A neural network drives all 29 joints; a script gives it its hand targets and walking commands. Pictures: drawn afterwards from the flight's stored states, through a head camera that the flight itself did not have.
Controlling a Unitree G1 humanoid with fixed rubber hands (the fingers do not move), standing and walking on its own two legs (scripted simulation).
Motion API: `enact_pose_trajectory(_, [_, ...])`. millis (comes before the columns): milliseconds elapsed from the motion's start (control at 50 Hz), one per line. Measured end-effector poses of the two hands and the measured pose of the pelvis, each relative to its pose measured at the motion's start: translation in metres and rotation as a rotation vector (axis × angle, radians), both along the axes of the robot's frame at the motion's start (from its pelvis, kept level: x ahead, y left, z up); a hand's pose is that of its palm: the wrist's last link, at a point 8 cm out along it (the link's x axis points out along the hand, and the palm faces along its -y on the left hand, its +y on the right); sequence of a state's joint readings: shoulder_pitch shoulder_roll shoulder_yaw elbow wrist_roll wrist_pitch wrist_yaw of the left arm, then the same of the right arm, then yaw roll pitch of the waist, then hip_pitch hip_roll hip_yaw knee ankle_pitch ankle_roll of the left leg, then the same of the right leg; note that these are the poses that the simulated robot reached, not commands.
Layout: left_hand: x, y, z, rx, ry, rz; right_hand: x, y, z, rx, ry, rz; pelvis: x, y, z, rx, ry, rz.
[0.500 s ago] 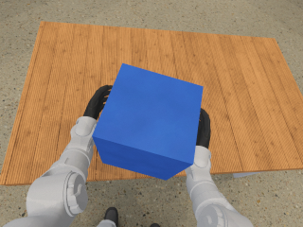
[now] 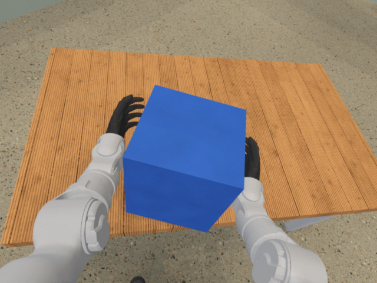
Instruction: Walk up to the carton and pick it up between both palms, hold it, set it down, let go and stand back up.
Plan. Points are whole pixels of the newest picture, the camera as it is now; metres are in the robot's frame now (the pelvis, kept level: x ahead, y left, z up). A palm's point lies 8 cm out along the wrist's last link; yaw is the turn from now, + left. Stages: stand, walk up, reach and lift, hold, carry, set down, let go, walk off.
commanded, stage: set down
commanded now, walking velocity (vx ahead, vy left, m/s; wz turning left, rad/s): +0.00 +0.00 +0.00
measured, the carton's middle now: (182, 164) +0.40 +0.01 -0.04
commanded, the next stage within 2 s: none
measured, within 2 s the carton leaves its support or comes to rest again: rests again in 0.20 s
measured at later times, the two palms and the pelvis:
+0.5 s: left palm (91, 156) +0.38 +0.20 +0.00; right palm (254, 187) +0.33 -0.14 +0.01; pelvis -0.04 +0.01 +0.00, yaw +0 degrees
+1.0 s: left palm (74, 190) +0.32 +0.23 -0.04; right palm (250, 209) +0.29 -0.13 -0.01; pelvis -0.06 +0.03 -0.01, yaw +0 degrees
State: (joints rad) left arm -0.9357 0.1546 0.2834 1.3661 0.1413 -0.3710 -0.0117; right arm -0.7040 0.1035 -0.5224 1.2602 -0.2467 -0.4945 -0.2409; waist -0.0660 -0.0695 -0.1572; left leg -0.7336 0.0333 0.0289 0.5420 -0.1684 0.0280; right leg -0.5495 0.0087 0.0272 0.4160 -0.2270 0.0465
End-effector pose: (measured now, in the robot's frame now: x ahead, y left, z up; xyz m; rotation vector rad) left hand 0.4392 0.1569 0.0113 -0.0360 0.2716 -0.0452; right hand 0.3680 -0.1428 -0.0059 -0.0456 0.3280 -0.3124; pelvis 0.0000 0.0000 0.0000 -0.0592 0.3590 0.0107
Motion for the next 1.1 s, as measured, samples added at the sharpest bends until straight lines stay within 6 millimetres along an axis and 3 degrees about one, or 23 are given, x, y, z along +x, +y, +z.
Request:
enact_pose_trajectory(240, [-0.027, 0.009, -0.015, 0.038, 0.049, 0.012, -0.014, 0.004, 0.001, 0.011, -0.003, 0.003, -0.013, 0.006, -0.001, -0.008, -0.013, 0.001])
enact_pose_trajectory(440, [-0.055, 0.033, -0.01, 0.049, 0.03, 0.064, -0.032, -0.002, 0.013, -0.002, -0.044, 0.006, -0.033, 0.011, -0.002, -0.016, -0.041, 0.002])
enact_pose_trajectory(700, [-0.083, 0.06, -0.006, 0.046, 0.014, 0.063, -0.061, 0.008, 0.013, 0.016, 0.031, -0.022, -0.057, 0.025, -0.006, -0.033, -0.077, 0.005])
enact_pose_trajectory(920, [-0.111, 0.07, -0.038, 0.058, 0.088, 0.057, -0.071, 0.014, 0.006, 0.014, 0.04, -0.005, -0.059, 0.03, -0.007, -0.038, -0.081, 0.007])
enact_pose_trajectory(1100, [-0.136, 0.073, -0.055, 0.059, 0.071, 0.061, -0.102, 0.002, -0.019, 0.013, 0.076, -0.028, -0.056, 0.028, -0.006, -0.035, -0.077, 0.007])
